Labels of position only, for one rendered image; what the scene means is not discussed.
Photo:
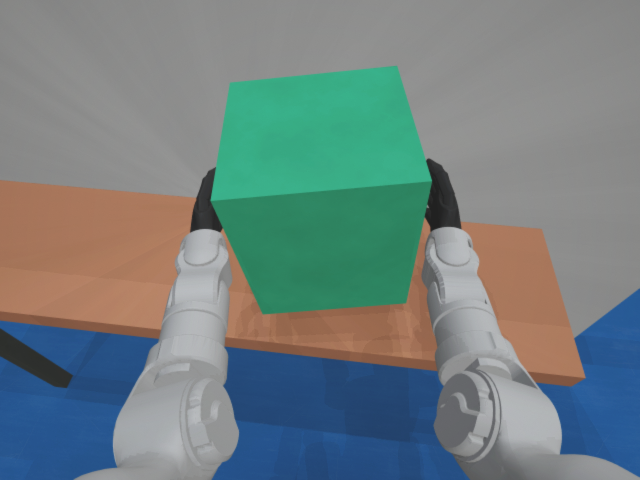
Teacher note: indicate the left robot upper arm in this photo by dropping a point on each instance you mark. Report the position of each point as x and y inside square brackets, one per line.
[180, 431]

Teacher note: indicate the right robot upper arm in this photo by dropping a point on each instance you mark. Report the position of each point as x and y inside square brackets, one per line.
[499, 429]

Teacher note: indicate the robot left hand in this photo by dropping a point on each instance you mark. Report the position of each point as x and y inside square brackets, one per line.
[204, 215]

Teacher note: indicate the robot right hand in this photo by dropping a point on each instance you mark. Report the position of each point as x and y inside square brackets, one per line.
[443, 208]

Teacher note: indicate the table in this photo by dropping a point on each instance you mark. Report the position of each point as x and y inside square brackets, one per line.
[104, 261]

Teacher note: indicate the left robot forearm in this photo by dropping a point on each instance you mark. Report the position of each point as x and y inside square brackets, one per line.
[195, 321]

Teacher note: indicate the right robot forearm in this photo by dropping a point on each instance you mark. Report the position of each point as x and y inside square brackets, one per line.
[462, 318]

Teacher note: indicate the carton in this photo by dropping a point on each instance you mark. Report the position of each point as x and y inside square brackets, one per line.
[321, 186]

